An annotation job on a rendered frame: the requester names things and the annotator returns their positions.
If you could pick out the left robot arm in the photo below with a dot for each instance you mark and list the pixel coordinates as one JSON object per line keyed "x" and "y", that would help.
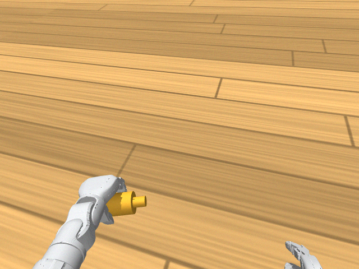
{"x": 76, "y": 236}

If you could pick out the left robot hand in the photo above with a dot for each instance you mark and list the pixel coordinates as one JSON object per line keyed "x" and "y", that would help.
{"x": 105, "y": 187}

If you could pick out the bottle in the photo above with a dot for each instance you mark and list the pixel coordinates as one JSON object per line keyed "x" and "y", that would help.
{"x": 125, "y": 203}

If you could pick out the right robot hand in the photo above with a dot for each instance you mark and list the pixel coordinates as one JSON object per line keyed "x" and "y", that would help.
{"x": 307, "y": 261}

